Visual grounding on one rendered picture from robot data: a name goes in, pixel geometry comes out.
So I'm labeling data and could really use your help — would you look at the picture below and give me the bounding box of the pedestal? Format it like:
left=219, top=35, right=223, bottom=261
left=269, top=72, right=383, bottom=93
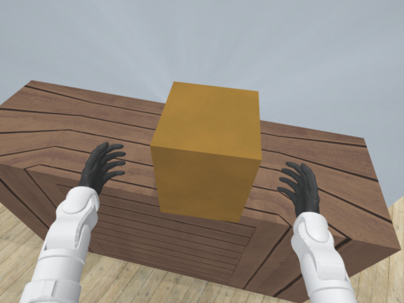
left=0, top=80, right=401, bottom=303

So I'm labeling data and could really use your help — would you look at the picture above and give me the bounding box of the carton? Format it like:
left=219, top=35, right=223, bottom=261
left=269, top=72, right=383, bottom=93
left=150, top=81, right=262, bottom=223

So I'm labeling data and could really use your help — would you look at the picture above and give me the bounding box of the right robot forearm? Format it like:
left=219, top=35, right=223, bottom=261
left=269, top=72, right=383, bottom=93
left=291, top=212, right=358, bottom=303

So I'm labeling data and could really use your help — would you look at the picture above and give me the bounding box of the robot right hand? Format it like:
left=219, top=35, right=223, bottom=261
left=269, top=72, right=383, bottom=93
left=277, top=162, right=319, bottom=217

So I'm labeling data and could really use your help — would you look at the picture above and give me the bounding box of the robot left hand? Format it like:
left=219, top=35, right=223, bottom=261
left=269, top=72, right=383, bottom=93
left=78, top=142, right=126, bottom=196

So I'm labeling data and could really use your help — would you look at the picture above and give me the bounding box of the left robot forearm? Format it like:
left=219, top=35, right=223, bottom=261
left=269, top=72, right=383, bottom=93
left=19, top=186, right=100, bottom=303

